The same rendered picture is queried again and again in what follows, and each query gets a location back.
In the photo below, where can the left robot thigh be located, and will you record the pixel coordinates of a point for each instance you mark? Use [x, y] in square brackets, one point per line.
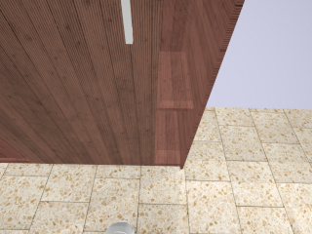
[121, 227]

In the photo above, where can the handle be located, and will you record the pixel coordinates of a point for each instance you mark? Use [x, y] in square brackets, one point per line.
[127, 21]

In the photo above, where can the wardrobe door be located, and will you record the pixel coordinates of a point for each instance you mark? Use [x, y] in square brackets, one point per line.
[72, 91]
[8, 151]

